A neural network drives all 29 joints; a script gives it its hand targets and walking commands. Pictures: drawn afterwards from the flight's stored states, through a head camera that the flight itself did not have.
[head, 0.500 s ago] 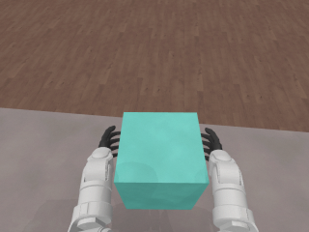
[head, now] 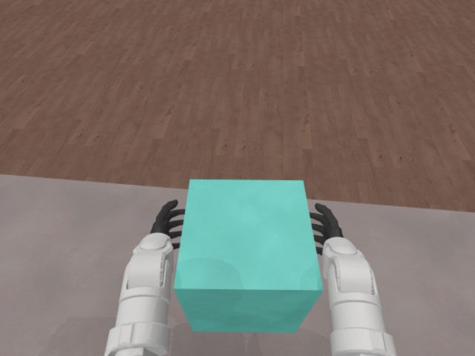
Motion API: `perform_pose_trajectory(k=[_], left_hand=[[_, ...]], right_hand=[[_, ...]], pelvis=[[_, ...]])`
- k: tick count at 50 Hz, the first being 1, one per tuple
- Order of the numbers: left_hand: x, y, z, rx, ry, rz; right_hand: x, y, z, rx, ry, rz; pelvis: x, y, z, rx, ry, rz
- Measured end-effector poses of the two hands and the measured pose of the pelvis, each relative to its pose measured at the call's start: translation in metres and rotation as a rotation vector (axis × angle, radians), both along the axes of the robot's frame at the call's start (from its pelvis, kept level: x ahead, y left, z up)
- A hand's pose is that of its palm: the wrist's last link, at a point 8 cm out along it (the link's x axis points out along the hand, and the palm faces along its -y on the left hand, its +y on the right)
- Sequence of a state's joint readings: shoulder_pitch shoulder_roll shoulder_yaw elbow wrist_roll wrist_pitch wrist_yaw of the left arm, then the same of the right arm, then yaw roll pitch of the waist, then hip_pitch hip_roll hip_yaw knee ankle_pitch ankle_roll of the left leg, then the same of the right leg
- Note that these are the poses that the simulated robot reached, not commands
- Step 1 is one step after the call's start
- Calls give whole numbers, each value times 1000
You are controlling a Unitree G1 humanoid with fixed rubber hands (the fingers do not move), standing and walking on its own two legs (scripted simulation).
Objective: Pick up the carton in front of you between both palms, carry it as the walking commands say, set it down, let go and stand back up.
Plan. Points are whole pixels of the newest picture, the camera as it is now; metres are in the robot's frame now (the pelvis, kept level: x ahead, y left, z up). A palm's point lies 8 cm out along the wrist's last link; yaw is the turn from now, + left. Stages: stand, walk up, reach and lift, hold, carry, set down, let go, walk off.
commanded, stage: hold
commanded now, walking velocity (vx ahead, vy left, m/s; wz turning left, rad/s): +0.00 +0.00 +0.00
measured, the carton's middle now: (245, 260) +0.29 +0.00 -0.04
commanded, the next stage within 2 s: carry in 0.74 s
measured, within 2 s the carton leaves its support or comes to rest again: neither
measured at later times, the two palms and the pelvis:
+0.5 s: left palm (158, 243) +0.28 +0.15 +0.05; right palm (335, 247) +0.27 -0.15 +0.05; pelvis -0.02 +0.00 +0.00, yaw +0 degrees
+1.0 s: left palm (149, 210) +0.32 +0.17 +0.08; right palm (321, 210) +0.33 -0.13 +0.08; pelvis +0.04 +0.02 -0.01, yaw -1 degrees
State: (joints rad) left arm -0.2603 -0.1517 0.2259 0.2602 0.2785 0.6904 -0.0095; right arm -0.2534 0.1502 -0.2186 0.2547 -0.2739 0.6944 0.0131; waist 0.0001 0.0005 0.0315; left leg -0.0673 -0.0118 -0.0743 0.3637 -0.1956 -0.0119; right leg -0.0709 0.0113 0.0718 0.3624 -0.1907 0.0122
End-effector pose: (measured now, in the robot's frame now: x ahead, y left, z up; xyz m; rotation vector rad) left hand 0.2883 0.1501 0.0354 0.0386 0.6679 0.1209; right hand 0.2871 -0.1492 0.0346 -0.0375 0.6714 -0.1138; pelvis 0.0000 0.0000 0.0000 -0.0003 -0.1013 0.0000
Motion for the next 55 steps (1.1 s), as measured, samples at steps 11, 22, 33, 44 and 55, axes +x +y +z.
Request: perform_pose_trajectory(k=[11, 22, 33, 44, 55], left_hand=[[-11, 0, 14, -6, -16, 1], [-14, 0, 13, -19, -12, 15], [-11, -1, 14, -20, -15, 16], [7, 4, 23, -27, -60, 21], [68, 12, 59, -66, -123, 35]], right_hand=[[-11, 0, 14, 4, -16, -5], [-14, 0, 13, 19, -12, -13], [-10, -1, 14, 20, -15, -12], [9, 4, 25, 19, -59, -15], [65, 12, 59, 49, -123, -53]], pelvis=[[-5, 0, 1, 0, -34, -1], [-16, 0, -2, 0, -43, 0], [-14, -1, -1, 0, -42, 2], [7, 2, -7, -6, 82, 21], [78, 14, -5, -26, 183, -27]])
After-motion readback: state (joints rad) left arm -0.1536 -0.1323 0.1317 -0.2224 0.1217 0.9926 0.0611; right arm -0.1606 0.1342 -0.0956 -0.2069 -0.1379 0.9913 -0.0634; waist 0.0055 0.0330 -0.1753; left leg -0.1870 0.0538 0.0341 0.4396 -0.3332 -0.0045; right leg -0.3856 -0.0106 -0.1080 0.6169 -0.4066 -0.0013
